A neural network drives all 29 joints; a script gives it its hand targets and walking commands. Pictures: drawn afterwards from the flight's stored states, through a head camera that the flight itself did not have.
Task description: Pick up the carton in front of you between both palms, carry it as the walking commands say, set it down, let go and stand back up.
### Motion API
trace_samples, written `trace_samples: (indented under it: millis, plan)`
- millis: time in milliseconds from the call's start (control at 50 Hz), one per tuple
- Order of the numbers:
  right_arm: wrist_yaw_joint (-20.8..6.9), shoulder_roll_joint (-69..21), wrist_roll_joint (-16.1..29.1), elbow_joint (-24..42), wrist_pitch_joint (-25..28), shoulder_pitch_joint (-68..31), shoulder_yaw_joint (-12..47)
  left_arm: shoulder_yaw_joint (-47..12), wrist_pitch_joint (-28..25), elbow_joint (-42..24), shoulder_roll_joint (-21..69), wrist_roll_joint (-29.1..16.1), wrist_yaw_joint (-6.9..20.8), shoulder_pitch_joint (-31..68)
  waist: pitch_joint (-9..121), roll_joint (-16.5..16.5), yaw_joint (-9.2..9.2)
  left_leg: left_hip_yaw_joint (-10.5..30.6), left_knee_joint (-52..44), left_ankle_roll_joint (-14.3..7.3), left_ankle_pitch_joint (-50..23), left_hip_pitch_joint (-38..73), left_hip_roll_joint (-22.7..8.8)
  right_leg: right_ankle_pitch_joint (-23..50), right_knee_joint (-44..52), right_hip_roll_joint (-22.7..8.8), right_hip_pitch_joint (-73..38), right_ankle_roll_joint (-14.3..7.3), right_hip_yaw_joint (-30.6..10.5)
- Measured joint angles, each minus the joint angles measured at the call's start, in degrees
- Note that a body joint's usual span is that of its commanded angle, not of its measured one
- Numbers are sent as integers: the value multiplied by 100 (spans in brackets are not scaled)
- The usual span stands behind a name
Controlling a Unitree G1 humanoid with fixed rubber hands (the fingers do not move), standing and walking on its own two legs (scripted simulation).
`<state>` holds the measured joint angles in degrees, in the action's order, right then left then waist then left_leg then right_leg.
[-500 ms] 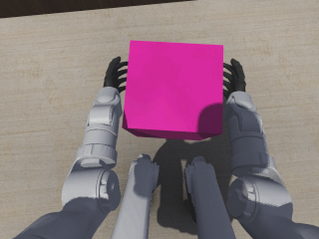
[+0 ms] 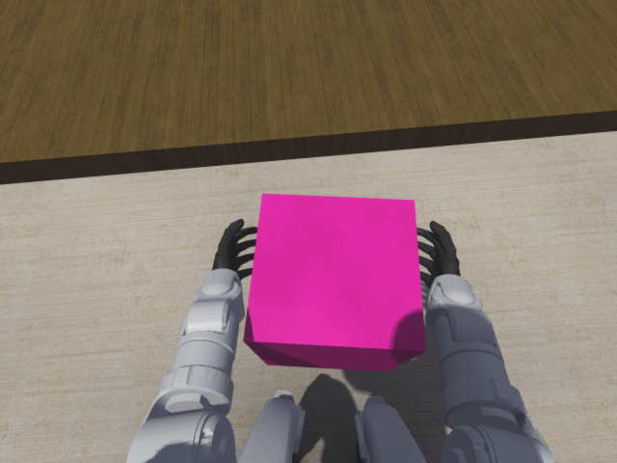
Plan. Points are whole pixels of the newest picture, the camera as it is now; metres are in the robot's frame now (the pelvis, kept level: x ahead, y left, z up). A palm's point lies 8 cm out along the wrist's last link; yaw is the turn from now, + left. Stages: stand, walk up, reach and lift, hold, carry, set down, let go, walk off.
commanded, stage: reach and lift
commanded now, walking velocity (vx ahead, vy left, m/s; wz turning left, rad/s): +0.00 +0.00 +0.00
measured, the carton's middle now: (331, 292) +0.36 +0.01 -0.11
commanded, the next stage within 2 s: hold in 1.58 s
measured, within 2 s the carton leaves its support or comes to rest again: neither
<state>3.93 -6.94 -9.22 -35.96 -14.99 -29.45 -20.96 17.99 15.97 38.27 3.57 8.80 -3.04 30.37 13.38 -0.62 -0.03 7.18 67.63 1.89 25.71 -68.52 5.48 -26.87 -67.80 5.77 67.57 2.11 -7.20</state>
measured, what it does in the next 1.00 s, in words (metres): rises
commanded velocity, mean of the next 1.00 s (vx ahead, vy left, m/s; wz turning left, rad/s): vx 0.00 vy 0.00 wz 0.00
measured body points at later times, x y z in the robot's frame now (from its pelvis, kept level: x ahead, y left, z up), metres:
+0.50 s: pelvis +0.04 +0.00 +0.10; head +0.03 +0.00 +0.55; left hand +0.34 +0.15 +0.10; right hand +0.35 -0.15 +0.11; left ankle +0.05 +0.13 -0.63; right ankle +0.04 -0.13 -0.63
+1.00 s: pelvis +0.02 +0.00 +0.11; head +0.00 +0.00 +0.56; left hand +0.33 +0.15 +0.13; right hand +0.34 -0.15 +0.13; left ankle +0.05 +0.13 -0.63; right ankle +0.04 -0.13 -0.63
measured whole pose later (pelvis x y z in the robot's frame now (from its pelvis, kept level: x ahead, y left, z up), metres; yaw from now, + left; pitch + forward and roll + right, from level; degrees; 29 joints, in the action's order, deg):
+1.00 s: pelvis +0.02 +0.00 +0.11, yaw +0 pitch -4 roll +0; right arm -0.6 -9.8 -17.1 -22.2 -34.8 -19.1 -18.1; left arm 16.9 35.9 22.0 9.1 16.7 0.2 18.4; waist 0.2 -0.2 0.2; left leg 8.4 26.3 0.8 12.2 -10.5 2.8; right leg -13.2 -26.4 2.8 9.7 0.6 -8.1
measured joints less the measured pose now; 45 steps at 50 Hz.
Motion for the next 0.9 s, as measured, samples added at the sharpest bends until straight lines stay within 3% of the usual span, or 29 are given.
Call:
trace_samples:
  millis: [280,560,720,900]
  plan:
    - [-107,-141,-103,474,-265,1098,326,-228,259,-568,262,88,21,-1156,-277,35,40,101,-2175,-86,-587,2730,-112,603,2198,-152,-2736,-86,-88]
    - [-287,-139,-339,1383,-1543,1605,668,-507,1540,-1629,460,341,54,-1780,-727,39,32,139,-3993,-125,-1196,5345,-238,1219,4005,-284,-5337,-146,-146]
    - [-434,-221,-729,1238,-1939,1256,398,-220,1938,-1461,539,730,251,-1413,-1064,51,26,142,-4103,-114,-1291,5752,-258,1312,4109,-286,-5743,-156,-120]
    - [-449,-284,-793,1320,-1945,1037,282,-107,1962,-1566,543,775,308,-1207,-1289,46,22,138,-4040,-100,-1324,5715,-260,1340,4042,-286,-5706,-151,-89]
